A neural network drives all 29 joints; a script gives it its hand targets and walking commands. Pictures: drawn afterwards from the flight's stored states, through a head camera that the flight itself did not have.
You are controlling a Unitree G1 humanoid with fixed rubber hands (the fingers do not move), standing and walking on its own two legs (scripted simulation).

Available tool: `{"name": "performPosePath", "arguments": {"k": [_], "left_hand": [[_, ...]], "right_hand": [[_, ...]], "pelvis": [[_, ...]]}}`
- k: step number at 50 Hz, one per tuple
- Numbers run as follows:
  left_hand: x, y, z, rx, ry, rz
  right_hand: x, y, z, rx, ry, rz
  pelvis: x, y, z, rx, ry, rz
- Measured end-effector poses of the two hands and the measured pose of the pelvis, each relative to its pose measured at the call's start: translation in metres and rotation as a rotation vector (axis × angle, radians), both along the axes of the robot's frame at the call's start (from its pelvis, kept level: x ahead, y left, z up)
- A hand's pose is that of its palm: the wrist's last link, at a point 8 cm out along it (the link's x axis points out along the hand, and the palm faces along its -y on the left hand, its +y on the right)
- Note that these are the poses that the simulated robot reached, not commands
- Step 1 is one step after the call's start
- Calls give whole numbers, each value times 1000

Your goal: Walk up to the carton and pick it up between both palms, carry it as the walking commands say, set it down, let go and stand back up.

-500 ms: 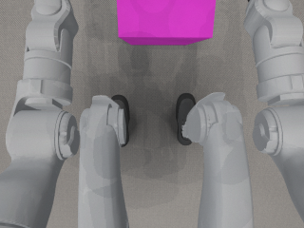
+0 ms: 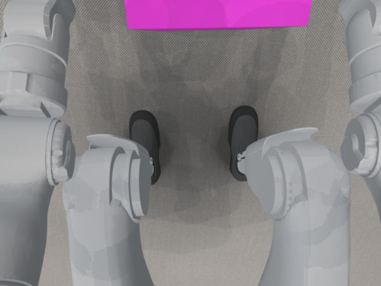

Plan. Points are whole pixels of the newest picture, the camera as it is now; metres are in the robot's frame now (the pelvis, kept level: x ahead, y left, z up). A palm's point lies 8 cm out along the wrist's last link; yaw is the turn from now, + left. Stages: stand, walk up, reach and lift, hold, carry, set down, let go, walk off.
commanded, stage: reach and lift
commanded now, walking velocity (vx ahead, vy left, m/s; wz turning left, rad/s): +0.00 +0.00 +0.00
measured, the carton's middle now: out of the picture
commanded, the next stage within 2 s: none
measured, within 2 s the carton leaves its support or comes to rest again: leaves its support in 1.42 s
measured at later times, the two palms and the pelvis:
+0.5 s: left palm out of the picture +0.53 +0.17 -0.20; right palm out of the picture +0.52 -0.18 -0.21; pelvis +0.00 +0.00 -0.01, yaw +0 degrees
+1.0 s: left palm out of the picture +0.54 +0.14 -0.20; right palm out of the picture +0.54 -0.15 -0.21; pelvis +0.00 +0.00 -0.01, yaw +0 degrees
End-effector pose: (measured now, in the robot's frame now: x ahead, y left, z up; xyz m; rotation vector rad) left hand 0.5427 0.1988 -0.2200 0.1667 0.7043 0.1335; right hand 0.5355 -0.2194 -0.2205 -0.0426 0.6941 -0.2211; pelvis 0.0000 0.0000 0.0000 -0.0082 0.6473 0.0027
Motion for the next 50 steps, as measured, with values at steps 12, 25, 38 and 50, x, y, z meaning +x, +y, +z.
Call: {"name": "performPosePath", "arguments": {"k": [12,25,38,50], "left_hand": [[-9,-22,26,-112,13,22],[-12,-27,16,-67,45,-18],[-1,-47,15,-90,18,-65],[0,-60,17,-124,23,-26]], "right_hand": [[-2,46,25,81,25,94],[-14,39,9,70,83,52],[4,66,15,85,36,103],[2,73,15,93,45,91]], "pelvis": [[-7,-1,-12,4,-62,-2],[-5,0,-12,3,-54,-2],[-5,0,-12,3,-57,-3],[-5,1,-13,1,-57,-4]]}}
